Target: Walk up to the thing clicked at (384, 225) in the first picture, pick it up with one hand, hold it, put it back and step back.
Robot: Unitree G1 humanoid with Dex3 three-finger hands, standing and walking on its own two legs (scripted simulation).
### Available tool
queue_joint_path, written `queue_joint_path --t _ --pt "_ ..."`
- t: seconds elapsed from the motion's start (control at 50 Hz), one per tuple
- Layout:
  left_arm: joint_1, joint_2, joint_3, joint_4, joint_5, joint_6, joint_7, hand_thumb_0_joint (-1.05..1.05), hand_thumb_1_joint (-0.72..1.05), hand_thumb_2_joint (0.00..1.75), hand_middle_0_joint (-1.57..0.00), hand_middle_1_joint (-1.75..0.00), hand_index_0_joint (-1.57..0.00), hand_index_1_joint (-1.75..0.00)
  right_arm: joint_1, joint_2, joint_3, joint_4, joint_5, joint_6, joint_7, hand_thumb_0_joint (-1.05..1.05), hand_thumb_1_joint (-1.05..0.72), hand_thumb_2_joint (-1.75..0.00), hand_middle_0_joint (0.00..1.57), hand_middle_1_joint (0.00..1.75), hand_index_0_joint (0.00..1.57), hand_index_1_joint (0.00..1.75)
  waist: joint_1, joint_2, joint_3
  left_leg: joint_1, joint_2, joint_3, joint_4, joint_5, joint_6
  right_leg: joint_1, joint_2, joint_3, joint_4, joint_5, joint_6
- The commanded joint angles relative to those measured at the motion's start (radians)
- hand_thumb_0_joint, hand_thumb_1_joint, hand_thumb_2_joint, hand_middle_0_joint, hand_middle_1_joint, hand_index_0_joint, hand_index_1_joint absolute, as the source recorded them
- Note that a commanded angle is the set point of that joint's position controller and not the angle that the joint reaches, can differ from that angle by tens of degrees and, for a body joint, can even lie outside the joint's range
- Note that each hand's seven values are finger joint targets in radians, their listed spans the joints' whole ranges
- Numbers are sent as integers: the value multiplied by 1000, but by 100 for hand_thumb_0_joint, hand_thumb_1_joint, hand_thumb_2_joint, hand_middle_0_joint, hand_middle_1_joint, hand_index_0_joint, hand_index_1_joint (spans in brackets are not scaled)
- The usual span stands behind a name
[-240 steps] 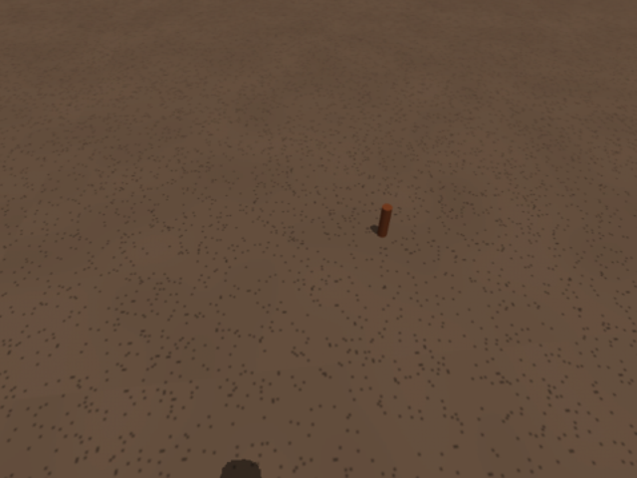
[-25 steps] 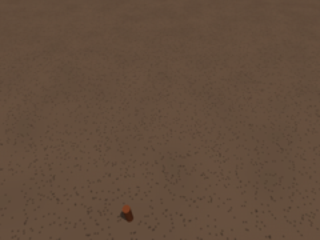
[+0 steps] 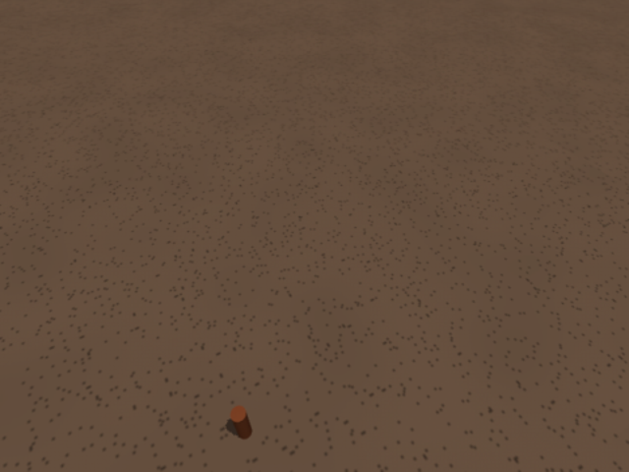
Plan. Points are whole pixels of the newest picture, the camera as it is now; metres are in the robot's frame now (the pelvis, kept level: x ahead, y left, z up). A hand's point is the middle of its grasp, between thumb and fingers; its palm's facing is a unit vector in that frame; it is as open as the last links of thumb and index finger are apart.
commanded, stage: walk up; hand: left
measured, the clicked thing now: (241, 423) +0.40 +0.19 -0.70
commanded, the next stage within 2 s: stand in 0.24 s
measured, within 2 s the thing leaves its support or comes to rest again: neither
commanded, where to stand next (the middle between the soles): +0.06 +0.00 m, yaw -1 degrees
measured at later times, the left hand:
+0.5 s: hand out of the picture +0.08 +0.25 -0.16, palm faces -0.02 -0.94 -0.33, open 7.4 cm
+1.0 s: hand out of the picture +0.08 +0.25 -0.16, palm faces -0.03 -0.94 -0.34, open 7.4 cm
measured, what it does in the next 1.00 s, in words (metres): stands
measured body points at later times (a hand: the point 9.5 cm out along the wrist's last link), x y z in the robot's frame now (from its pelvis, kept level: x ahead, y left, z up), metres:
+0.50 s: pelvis +0.01 +0.00 +0.00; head +0.02 +0.00 +0.45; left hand +0.08 +0.30 -0.13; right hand +0.10 -0.30 -0.13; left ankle +0.03 +0.14 -0.75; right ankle -0.01 -0.14 -0.75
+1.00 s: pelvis +0.01 +0.00 +0.00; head +0.02 +0.00 +0.45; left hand +0.09 +0.30 -0.13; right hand +0.08 -0.30 -0.13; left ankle +0.03 +0.14 -0.75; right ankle -0.01 -0.14 -0.75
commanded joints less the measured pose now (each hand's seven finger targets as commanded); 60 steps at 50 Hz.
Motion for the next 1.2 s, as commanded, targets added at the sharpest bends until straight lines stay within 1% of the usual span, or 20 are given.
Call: queue_joint_path --t 0.0,0.1,0.2,0.22,0.24,0.34,0.44,0.52,0.58,0.64,0.68,0.74,0.82,0.88,0.9,0.92,0.96,1.06,1.12,1.18 --pt "-42 207 41 -54 4 -19 16 0 90 90 -20 -30 -20 -30 -63 -222 -38 -71 3 -27 -16 0 -90 -90 20 30 20 30 16 3 -94 20 94 -82 -53 69 47 9 -84 74 -53 73 -39" --pt "-47 206 41 -54 4 -18 17 0 90 90 -20 -30 -20 -30 -62 -219 -37 -68 3 -24 -16 0 -90 -90 20 30 20 30 12 5 -79 11 91 -84 -56 56 46 3 -86 73 -57 71 -38" --pt "-30 209 41 -51 6 -20 19 0 90 90 -20 -30 -20 -30 -70 -215 -39 -76 5 -22 -14 0 -90 -90 20 30 20 30 15 -6 -82 41 90 -78 -41 83 46 -12 -87 72 -66 78 -36" --pt "-20 217 40 -54 10 -19 21 0 90 90 -20 -30 -20 -30 -66 -212 -35 -82 -3 -21 -16 0 -90 -90 20 30 20 30 12 -15 -75 44 100 -79 -45 72 41 -27 -100 83 -67 72 -41" --pt "-14 214 39 -54 10 -21 21 0 90 90 -20 -30 -20 -30 -66 -217 -36 -82 -3 -22 -16 0 -90 -90 20 30 20 30 13 -11 -73 52 101 -84 -47 78 37 -36 -96 79 -67 61 -39" --pt "-11 219 39 -63 6 -28 23 0 90 90 -20 -30 -20 -30 -66 -218 -37 -87 -1 -23 -16 0 -90 -90 20 30 20 30 11 -5 -109 72 105 -74 -23 166 42 0 -106 85 -63 151 -38" --pt "-4 216 37 -63 6 -24 23 0 90 90 -20 -30 -20 -30 -82 -218 -36 -91 1 -22 -14 0 -90 -90 20 30 20 30 15 11 -79 53 103 -79 -42 103 35 -17 -98 79 -72 80 -36" --pt "0 223 39 -68 9 -24 21 0 90 90 -20 -30 -20 -30 -68 -214 -32 -92 0 -22 -14 0 -90 -90 20 30 20 30 14 6 -88 45 102 -73 -43 105 40 5 -104 83 -75 104 -40" --pt "4 222 38 -71 10 -26 22 0 90 90 -20 -30 -20 -30 -73 -220 -33 -94 1 -24 -15 0 -90 -90 20 30 20 30 16 1 -105 72 111 -78 -34 166 42 9 -105 79 -63 144 -38" --pt "5 219 36 -74 9 -24 23 0 90 90 -20 -30 -20 -30 -74 -224 -34 -93 0 -24 -17 0 -90 -90 20 30 20 30 18 10 -105 73 110 -77 -33 170 38 9 -103 74 -62 142 -38" --pt "4 218 35 -72 7 -23 23 0 90 90 -20 -30 -20 -30 -69 -222 -33 -91 2 -24 -16 0 -90 -90 20 30 20 30 17 7 -95 63 108 -75 -39 165 38 14 -102 74 -63 139 -38" --pt "11 218 35 -73 8 -20 21 0 90 90 -20 -30 -20 -30 -68 -224 -34 -91 0 -22 -16 0 -90 -90 20 30 20 30 20 6 -67 41 103 -78 -58 86 35 -10 -96 72 -72 58 -38" --pt "8 218 34 -76 8 -19 20 0 90 90 -20 -30 -20 -30 -62 -225 -34 -87 0 -22 -15 0 -90 -90 20 30 20 30 17 10 -57 26 102 -83 -67 37 37 -11 -99 77 -77 32 -41" --pt "13 222 35 -78 10 -23 20 0 90 90 -20 -30 -20 -30 -68 -223 -35 -89 1 -23 -14 0 -90 -90 20 30 20 30 20 -7 -78 55 105 -80 -48 92 42 -7 -103 79 -77 75 -41" --pt "8 226 37 -82 11 -24 22 0 90 90 -20 -30 -20 -30 -61 -223 -36 -89 1 -23 -14 0 -90 -90 20 30 20 30 18 -17 -95 65 108 -80 -41 134 42 5 -105 78 -70 106 -41" --pt "18 218 34 -80 8 -25 21 0 90 90 -20 -30 -20 -30 -59 -226 -35 -87 2 -24 -14 0 -90 -90 20 30 20 30 19 -2 -86 63 102 -76 -43 122 41 -4 -105 81 -78 106 -38" --pt "14 226 37 -82 9 -25 23 0 90 90 -20 -30 -20 -30 -60 -224 -35 -90 1 -23 -15 0 -90 -90 20 30 20 30 19 -12 -106 79 107 -75 -32 164 45 14 -107 79 -64 152 -40" --pt "11 221 36 -81 5 -19 22 0 90 90 -20 -30 -20 -30 -54 -223 -33 -88 -1 -22 -16 0 -90 -90 20 30 20 30 15 7 -60 47 99 -78 -61 82 34 -12 -99 77 -71 62 -41" --pt "17 217 35 -81 10 -17 20 0 90 90 -20 -30 -20 -30 -49 -225 -34 -88 -1 -21 -16 0 -90 -90 20 30 20 30 15 7 -49 25 98 -79 -68 17 39 -12 -100 78 -80 31 -42" --pt "14 222 36 -84 10 -19 22 0 90 90 -20 -30 -20 -30 -48 -223 -34 -90 0 -21 -16 0 -90 -90 20 30 20 30 15 5 -75 40 102 -78 -55 82 41 2 -103 77 -71 72 -42"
